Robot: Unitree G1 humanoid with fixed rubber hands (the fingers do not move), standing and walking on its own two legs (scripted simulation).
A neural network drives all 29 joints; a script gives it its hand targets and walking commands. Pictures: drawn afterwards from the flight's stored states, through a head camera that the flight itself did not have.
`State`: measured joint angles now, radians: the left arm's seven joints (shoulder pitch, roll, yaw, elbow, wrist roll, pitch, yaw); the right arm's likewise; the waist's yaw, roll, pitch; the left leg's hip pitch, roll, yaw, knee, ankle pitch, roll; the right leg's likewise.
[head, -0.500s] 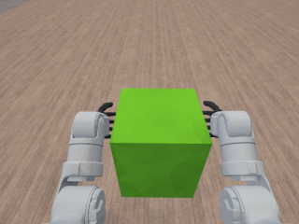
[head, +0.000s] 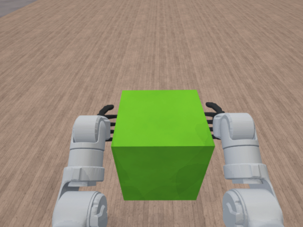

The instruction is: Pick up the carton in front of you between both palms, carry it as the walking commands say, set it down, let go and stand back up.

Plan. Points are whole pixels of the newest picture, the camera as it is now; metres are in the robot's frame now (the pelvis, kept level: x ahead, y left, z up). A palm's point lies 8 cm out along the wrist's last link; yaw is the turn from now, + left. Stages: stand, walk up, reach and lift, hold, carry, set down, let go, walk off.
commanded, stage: carry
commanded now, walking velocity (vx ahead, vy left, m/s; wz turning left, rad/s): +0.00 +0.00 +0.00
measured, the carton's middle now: (159, 146) +0.34 +0.00 +0.05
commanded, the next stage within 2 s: none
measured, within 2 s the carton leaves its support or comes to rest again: neither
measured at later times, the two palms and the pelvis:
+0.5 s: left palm (108, 125) +0.35 +0.13 +0.13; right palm (223, 122) +0.35 -0.17 +0.13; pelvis +0.01 -0.01 +0.00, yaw +0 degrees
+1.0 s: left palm (110, 123) +0.35 +0.13 +0.13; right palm (224, 121) +0.36 -0.17 +0.13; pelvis +0.01 -0.02 +0.00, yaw +0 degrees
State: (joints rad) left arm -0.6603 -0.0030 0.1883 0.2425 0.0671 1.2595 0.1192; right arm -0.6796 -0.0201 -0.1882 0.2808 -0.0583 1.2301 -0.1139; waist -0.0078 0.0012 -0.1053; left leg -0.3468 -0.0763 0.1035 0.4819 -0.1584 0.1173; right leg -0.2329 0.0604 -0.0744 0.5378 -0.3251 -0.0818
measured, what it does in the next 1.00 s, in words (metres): stands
